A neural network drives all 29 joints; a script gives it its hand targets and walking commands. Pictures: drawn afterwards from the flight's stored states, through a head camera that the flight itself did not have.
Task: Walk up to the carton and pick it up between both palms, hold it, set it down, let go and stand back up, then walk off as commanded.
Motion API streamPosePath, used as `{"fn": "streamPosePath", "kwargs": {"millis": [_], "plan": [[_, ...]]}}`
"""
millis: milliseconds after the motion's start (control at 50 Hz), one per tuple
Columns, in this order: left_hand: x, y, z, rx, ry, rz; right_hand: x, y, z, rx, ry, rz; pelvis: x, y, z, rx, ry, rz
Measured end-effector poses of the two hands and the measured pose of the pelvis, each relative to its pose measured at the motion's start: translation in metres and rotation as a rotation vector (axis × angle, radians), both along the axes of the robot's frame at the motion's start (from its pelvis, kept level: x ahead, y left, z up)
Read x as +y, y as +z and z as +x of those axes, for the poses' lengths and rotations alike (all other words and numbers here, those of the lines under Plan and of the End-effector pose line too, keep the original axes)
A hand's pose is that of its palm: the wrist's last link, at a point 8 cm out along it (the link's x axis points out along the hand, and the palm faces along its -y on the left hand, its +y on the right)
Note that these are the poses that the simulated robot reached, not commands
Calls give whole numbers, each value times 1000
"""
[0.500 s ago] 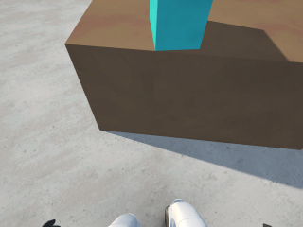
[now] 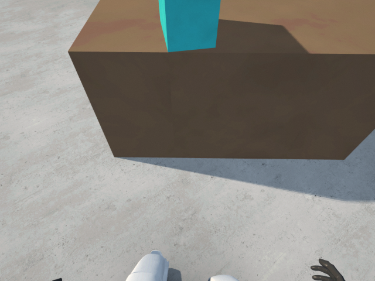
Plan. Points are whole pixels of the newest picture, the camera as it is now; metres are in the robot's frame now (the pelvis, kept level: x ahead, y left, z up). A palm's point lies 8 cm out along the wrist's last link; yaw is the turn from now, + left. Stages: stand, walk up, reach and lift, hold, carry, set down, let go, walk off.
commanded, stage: walk off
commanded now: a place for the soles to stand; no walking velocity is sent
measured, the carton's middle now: (185, 8) +1.04 +0.00 +0.09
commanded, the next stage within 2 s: stand in 1.30 s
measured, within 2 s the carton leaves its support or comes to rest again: neither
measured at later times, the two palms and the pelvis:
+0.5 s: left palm out of the picture +0.03 +0.30 -0.08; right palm out of the picture +0.06 -0.32 -0.07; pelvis -0.05 -0.01 +0.02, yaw +1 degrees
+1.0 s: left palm out of the picture +0.04 +0.31 -0.08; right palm out of the picture +0.07 -0.30 -0.07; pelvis -0.04 +0.01 +0.02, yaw +1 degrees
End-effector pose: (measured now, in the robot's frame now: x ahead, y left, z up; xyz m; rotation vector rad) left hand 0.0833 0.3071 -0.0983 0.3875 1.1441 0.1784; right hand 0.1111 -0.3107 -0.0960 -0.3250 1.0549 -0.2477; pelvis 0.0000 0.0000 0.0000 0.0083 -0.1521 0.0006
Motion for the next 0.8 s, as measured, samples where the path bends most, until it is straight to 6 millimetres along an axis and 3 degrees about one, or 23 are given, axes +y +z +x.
{"fn": "streamPosePath", "kwargs": {"millis": [60,140,260,340,460,640,800], "plan": [[-4,15,-19,12,13,26,-6,1,-13,11,0,15,-8,9,-10,0,7,22],[-7,28,-28,-7,9,49,-9,0,-31,20,5,32,-13,15,-21,37,12,32],[-5,26,-45,-30,29,39,-7,1,-52,47,25,19,-11,14,-33,50,40,15],[0,18,-53,-39,44,9,-2,10,-54,14,39,-6,-5,13,-38,44,51,5],[-3,20,-50,-65,23,-6,-3,24,-53,-57,29,-18,-3,17,-44,43,29,-1],[-16,27,-48,-95,7,2,-14,21,-43,-80,30,3,-17,17,-46,45,28,12],[-3,21,-49,-62,16,-6,-1,18,-48,-22,40,-4,-4,17,-41,79,37,-5]]}}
